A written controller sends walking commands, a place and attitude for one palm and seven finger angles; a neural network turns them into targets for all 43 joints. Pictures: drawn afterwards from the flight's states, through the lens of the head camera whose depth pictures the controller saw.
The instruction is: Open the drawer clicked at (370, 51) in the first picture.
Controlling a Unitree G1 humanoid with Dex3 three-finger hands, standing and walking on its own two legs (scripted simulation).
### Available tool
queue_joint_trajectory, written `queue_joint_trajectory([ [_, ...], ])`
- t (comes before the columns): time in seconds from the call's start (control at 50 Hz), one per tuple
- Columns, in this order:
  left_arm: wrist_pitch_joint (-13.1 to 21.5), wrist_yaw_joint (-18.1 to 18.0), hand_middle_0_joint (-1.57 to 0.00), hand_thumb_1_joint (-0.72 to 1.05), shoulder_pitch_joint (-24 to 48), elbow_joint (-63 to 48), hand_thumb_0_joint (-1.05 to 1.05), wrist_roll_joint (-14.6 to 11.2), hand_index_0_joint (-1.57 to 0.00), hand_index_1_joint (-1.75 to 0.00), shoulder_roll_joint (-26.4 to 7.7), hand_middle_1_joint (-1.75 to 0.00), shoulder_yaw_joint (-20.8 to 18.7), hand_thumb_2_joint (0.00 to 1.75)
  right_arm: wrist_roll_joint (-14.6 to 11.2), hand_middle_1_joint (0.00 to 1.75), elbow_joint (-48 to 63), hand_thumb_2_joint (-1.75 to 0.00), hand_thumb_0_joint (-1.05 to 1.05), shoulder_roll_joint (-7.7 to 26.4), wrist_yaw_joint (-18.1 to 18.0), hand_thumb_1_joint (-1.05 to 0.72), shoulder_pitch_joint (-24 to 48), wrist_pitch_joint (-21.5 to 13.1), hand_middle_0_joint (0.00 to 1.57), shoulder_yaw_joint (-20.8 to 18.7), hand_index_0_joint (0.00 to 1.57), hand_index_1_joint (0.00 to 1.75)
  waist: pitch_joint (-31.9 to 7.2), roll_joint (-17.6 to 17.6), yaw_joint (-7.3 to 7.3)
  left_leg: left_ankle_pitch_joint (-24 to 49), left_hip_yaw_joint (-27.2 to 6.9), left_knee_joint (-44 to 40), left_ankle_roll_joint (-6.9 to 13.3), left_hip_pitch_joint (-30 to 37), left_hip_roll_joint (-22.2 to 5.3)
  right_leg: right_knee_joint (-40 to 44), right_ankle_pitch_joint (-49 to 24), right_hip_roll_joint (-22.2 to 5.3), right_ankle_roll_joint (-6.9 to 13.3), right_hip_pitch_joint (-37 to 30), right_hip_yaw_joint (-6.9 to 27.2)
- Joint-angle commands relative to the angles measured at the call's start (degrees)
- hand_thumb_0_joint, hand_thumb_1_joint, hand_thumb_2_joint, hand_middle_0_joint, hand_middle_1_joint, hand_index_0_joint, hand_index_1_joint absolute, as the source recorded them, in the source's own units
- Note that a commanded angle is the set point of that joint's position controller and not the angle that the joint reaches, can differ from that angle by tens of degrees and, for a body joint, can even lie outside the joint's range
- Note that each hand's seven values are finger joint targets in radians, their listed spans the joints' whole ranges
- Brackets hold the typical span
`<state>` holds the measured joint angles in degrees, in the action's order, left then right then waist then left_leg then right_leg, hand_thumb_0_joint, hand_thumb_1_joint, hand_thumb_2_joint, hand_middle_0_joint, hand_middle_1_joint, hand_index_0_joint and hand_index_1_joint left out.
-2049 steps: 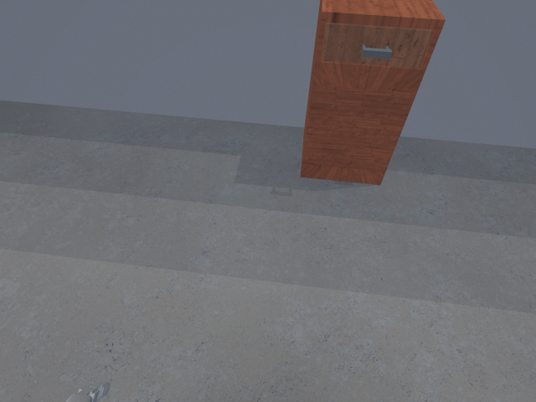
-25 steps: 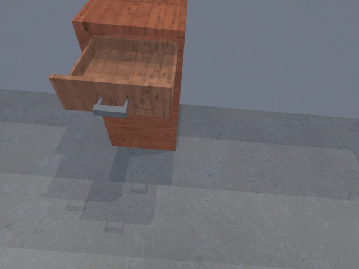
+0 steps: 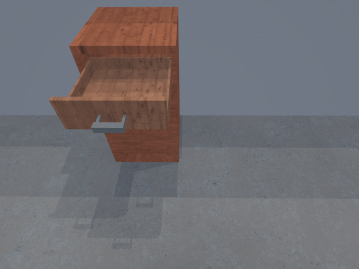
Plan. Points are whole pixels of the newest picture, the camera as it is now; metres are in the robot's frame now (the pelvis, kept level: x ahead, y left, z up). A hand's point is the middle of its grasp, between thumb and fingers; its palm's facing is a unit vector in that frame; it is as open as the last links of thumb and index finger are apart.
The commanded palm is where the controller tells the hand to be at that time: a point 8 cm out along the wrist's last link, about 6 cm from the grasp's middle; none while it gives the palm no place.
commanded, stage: let the arm hang, fingers relaxed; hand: left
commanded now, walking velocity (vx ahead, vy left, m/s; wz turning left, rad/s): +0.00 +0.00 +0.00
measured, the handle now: (110, 122) +0.57 +0.27 -0.05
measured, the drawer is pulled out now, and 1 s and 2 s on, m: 0.30 0.30 0.30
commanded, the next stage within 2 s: look to check the result in 0.24 s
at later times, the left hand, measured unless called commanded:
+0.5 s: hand out of the picture +0.00 +0.15 -0.17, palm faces +0.02 -0.98 -0.20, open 7.3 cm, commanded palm none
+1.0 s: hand out of the picture +0.03 +0.14 -0.17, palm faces +0.02 -0.98 -0.22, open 7.3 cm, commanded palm none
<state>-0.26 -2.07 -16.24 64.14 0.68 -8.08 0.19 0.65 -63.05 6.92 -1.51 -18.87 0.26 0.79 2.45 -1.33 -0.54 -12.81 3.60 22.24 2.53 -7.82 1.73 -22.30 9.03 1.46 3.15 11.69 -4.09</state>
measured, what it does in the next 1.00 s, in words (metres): stands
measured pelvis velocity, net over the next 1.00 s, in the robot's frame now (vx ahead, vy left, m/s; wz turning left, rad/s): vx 0.03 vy -0.03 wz -0.01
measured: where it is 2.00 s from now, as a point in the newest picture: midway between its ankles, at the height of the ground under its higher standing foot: outside the picture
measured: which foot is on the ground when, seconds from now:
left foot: down 0.00-1.00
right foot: down 0.00-1.00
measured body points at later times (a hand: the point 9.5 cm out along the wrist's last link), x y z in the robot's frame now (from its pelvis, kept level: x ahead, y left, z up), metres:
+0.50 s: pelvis +0.01 -0.02 +0.00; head +0.03 -0.03 +0.45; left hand +0.00 +0.20 -0.16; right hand -0.03 -0.22 -0.17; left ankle -0.01 +0.09 -0.74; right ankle +0.04 -0.08 -0.74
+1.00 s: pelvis +0.03 -0.03 +0.00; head +0.04 -0.04 +0.45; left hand +0.03 +0.19 -0.15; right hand +0.00 -0.24 -0.17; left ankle -0.01 +0.09 -0.74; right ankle +0.04 -0.08 -0.74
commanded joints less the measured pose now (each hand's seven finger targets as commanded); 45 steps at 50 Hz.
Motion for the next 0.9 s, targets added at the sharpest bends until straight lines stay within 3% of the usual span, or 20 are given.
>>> queue_joint_trajectory([
  [0.0, 0.7, -0.4, -0.20, 0.90, -4.8, -1.0, 0.00, 0.0, -0.20, -0.30, -5.9, -0.30, -1.5, 0.90, -0.1, 0.30, 0.4, -0.90, 0.00, 5.1, -0.7, -0.90, -5.1, -0.7, 0.20, -1.1, 0.20, 0.30, 2.9, 0.9, 0.45, 0.7, -7.2, -5.8, 0.4, -4.2, -7.5, 4.4, 1.0, -6.4, 0.2, -0.6, 7.9],
  [0.08, 0.8, -0.5, -0.20, 0.90, -4.5, -0.8, 0.00, 0.0, -0.20, -0.30, -5.3, -0.30, -1.6, 0.90, 0.1, 0.30, -0.1, -0.90, 0.00, 4.4, -0.9, -0.90, -5.3, -0.8, 0.20, -1.2, 0.20, 0.30, 4.1, -0.9, 0.35, 0.1, -6.8, -5.9, 0.1, -4.5, -7.2, 4.6, 1.1, -6.4, 0.2, -0.1, 8.4],
  [0.16, 0.8, -0.5, -0.20, 0.90, -4.5, -0.9, 0.00, 0.0, -0.20, -0.30, -5.2, -0.30, -1.7, 0.90, 0.0, 0.30, -0.1, -0.90, 0.00, 4.1, -0.9, -0.90, -6.0, -0.7, 0.20, -1.3, 0.20, 0.30, 4.0, 1.0, 0.26, -0.2, -6.6, -5.6, 0.2, -4.6, -7.2, 5.0, 1.4, -6.4, 0.2, -0.5, 8.6],
  [0.42, 1.4, -0.6, -0.20, 0.90, -4.8, -0.6, 0.00, -0.1, -0.20, -0.30, -5.0, -0.30, -1.8, 0.90, 0.0, 0.30, -0.7, -0.90, 0.00, 4.0, -1.1, -0.90, -6.4, -0.7, 0.20, -1.5, 0.20, 0.30, 2.1, 0.1, -0.18, 2.4, -5.6, -4.4, -0.2, -1.9, -7.3, 5.7, -1.3, -6.7, 0.5, -1.5, 9.3],
  [0.54, 1.4, -0.7, -0.20, 0.90, -4.8, -0.3, 0.00, -0.2, -0.20, -0.30, -5.0, -0.30, -1.7, 0.90, 0.0, 0.30, -0.9, -0.90, 0.00, 4.0, -1.1, -0.90, -6.1, -0.5, 0.20, -1.5, 0.20, 0.30, 3.5, 0.8, -0.13, 2.0, -5.3, -4.4, -0.4, -1.9, -7.1, 6.3, -1.1, -6.8, 0.4, -1.1, 9.6],
  [0.7, 1.7, -0.8, -0.20, 0.90, -4.8, -0.4, 0.00, -0.1, -0.20, -0.30, -5.3, -0.30, -1.9, 0.90, -0.1, 0.30, -0.7, -0.90, 0.00, 4.3, -1.3, -0.90, -5.7, -0.5, 0.20, -1.8, 0.20, 0.30, 2.3, 1.3, -0.27, 3.3, -4.9, -3.8, -0.6, -0.8, -7.2, 6.3, -5.4, -6.8, 0.1, -2.3, 9.6],
  [0.88, 1.7, -0.8, -0.20, 0.90, -3.8, -0.7, 0.00, -0.2, -0.20, -0.30, -6.2, -0.30, -2.3, 0.90, 0.0, 0.30, -0.8, -0.90, 0.00, 4.8, -1.2, -0.90, -5.3, -0.4, 0.20, -2.0, 0.20, 0.30, 2.8, 1.6, -0.22, 2.3, -4.4, -4.0, -0.9, -1.1, -7.0, 7.2, -5.2, -7.1, -0.4, -3.2, 10.0],
])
